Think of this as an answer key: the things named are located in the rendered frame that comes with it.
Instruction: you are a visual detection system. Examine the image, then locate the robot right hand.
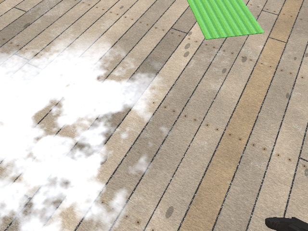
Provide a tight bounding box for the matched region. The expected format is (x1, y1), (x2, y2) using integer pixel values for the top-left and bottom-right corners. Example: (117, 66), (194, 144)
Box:
(265, 217), (308, 231)

